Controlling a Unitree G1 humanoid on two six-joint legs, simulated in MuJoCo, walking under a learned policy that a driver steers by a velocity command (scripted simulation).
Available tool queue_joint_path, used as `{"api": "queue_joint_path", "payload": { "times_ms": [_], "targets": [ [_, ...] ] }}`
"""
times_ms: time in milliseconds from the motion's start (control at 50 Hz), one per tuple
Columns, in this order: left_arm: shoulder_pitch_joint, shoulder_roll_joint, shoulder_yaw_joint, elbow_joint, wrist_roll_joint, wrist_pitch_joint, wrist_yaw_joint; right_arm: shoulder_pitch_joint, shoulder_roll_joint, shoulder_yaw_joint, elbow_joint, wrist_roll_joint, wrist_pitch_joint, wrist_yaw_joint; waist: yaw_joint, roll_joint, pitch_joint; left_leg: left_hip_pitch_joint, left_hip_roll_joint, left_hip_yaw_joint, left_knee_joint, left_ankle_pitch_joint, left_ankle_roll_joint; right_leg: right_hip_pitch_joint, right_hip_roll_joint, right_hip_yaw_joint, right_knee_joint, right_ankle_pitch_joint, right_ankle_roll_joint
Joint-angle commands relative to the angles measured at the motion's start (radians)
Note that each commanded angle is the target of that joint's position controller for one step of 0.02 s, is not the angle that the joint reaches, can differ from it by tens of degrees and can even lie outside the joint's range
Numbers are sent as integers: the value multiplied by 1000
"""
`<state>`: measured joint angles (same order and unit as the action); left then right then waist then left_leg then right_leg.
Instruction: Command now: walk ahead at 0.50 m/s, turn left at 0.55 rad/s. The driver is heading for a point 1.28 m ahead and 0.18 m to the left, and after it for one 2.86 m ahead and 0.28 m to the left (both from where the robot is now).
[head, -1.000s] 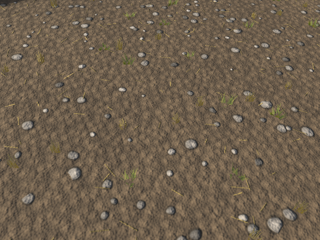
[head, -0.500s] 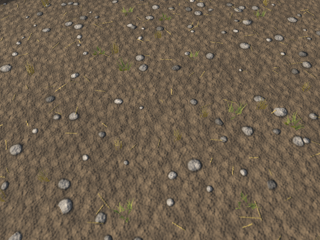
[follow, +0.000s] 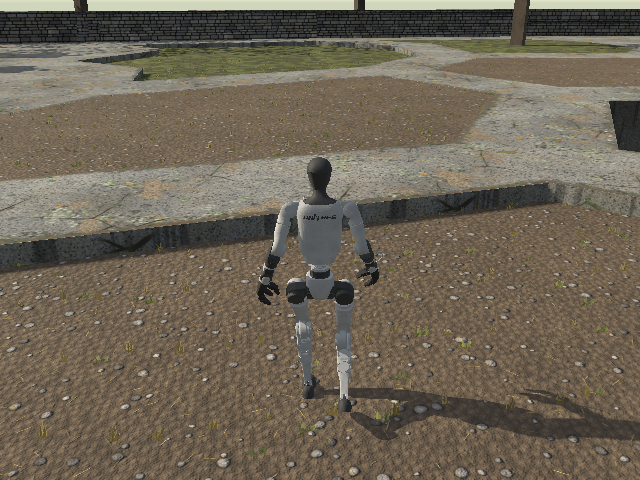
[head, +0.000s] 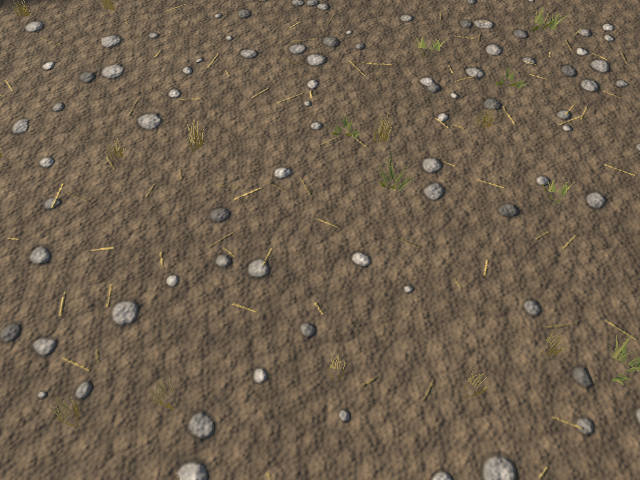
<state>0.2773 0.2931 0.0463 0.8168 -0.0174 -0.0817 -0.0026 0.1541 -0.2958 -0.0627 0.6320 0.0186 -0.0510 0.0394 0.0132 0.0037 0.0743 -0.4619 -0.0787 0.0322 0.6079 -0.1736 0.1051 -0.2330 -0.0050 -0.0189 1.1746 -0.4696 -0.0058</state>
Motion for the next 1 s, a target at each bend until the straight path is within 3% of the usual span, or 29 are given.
{"api": "queue_joint_path", "payload": {
  "times_ms": [20,60,100,160,220,260,320,360,380,400,420,440,460,480,500,520,560,680,740,800,840,860,880,900,920,940,960,980,1000],
  "targets": [
    [-99,129,20,-145,7,-69,-4,136,-138,-45,-38,-4,-18,-11,-55,-36,-160,520,297,-524,-319,96,219,-503,-71,122,55,99,-14],
    [-60,137,29,-141,25,-46,-3,83,-115,-35,-59,-18,-20,-17,-1,2,-132,374,256,-449,-360,233,215,-398,-95,124,-20,140,12],
    [-53,112,23,-140,36,-25,0,86,-128,-38,-48,-9,-23,-27,12,7,-110,285,237,-384,-378,311,217,-375,-98,96,-108,167,51],
    [-166,72,6,-173,38,-15,3,120,-162,-48,-26,-3,-16,-47,-22,30,-73,197,174,-296,-380,288,175,-352,-70,70,-333,352,88],
    [-276,57,-3,-196,27,-22,-7,164,-171,-50,-5,1,-3,-55,-74,64,-75,165,137,-281,-354,165,120,-256,-13,58,-548,547,90],
    [-315,74,3,-211,15,-28,-13,197,-174,-52,11,6,3,-55,-89,79,-76,198,158,-333,-325,103,107,-233,4,77,-610,561,82],
    [-308,117,23,-214,9,-41,-21,204,-158,-50,20,9,10,-59,-70,107,-81,298,198,-435,-235,53,89,-215,6,113,-676,466,48],
    [-210,138,41,-191,8,-51,-18,178,-142,-47,14,5,16,-59,-10,132,-101,302,187,-458,-151,87,61,-92,8,92,-723,411,6],
    [-109,168,57,-175,19,-56,-11,177,-100,-32,7,0,14,-56,40,111,-177,262,137,-416,-9,105,28,83,-44,122,-729,400,-35],
    [41,223,71,-164,30,-56,-2,205,-35,-7,-11,-19,12,-55,84,-28,-325,132,63,-315,283,-106,-14,343,-230,311,-720,338,-97],
    [97,284,86,-124,35,-41,-12,336,-15,2,-41,20,3,-54,13,-381,-397,-220,-32,-215,570,-450,-66,576,-418,804,-842,54,-252],
    [56,176,65,-149,15,-37,-16,310,-126,-18,-6,28,6,-59,41,-223,-299,-321,51,-239,685,-383,-84,514,-406,812,-885,-142,-227],
    [19,125,51,-156,13,-29,-10,199,-170,-31,-19,18,12,-58,65,-135,-186,-340,81,-208,705,-287,-91,402,-363,636,-889,-81,-185],
    [-23,111,42,-159,23,-24,-9,152,-158,-32,-26,6,17,-59,50,-68,-129,-303,113,-183,685,-219,-98,291,-320,509,-901,67,-166],
    [-46,92,37,-149,27,-21,-7,119,-143,-34,-39,-2,16,-55,37,-66,-82,-288,139,-182,642,-175,-100,217,-284,419,-919,177,-165],
    [-54,84,33,-142,32,-23,-3,124,-123,-33,-43,5,19,-48,18,-97,-71,-245,165,-175,615,-148,-99,166,-258,343,-941,243,-155],
    [-49,79,35,-123,24,-30,-2,124,-84,-26,-48,12,27,-42,10,-116,-63,-232,180,-147,574,-132,-104,136,-241,247,-980,322,-167],
    [-19,134,49,-64,18,-29,-6,15,-31,0,-78,0,18,-29,28,-63,-43,-243,178,-122,278,65,-115,158,-233,67,-1025,523,-192],
    [20,158,50,-33,2,-18,-6,-93,-15,13,-99,-1,0,-9,63,-55,-13,-179,157,-58,99,160,-102,165,-222,2,-1031,536,-176],
    [75,183,55,7,-13,-2,-7,-163,-27,12,-128,4,-6,4,70,-67,8,-162,141,-35,2,117,-73,247,-263,3,-1011,587,-166],
    [78,202,59,23,-20,11,-5,-149,-55,1,-133,-2,-7,8,35,-89,-14,-93,110,-9,-45,40,-39,301,-279,-12,-940,780,-149],
    [70,214,60,28,-23,16,-1,-82,-80,-13,-117,-7,-6,6,-14,-102,-64,23,79,16,-76,35,-17,304,-268,-36,-849,944,-132],
    [63,206,54,30,-22,21,3,60,-119,-37,-72,-9,-4,0,-94,-90,-148,235,46,39,-121,86,13,255,-232,-79,-684,1042,-105],
    [64,172,37,18,-5,17,8,218,-177,-62,-30,-11,4,-14,-163,-57,-250,519,116,-54,-83,118,48,72,-193,-101,-454,875,-67],
    [150,52,-6,-30,20,1,-2,295,-290,-81,-17,-24,7,-25,-118,199,-399,879,400,-548,-127,-35,208,-337,-36,-100,-46,248,4],
    [117,102,4,-7,7,-21,-8,300,-218,-60,-25,-13,4,-23,-139,183,-495,885,469,-783,-263,-67,249,-438,7,82,114,-103,3],
    [39,163,25,-41,-27,-31,-15,241,-176,-41,-18,-15,-3,-18,-131,145,-333,771,433,-625,-278,-42,204,-526,-46,99,153,-56,-8],
    [-15,149,20,-55,-29,-36,-13,185,-147,-33,-16,-13,-8,-17,-102,102,-230,631,383,-483,-288,33,173,-522,-90,78,104,27,-15],
    [-33,137,21,-54,-11,-34,-8,133,-117,-25,-11,-15,-13,-13,-68,66,-158,506,340,-392,-316,117,154,-492,-117,67,35,89,-10]
  ]
}}
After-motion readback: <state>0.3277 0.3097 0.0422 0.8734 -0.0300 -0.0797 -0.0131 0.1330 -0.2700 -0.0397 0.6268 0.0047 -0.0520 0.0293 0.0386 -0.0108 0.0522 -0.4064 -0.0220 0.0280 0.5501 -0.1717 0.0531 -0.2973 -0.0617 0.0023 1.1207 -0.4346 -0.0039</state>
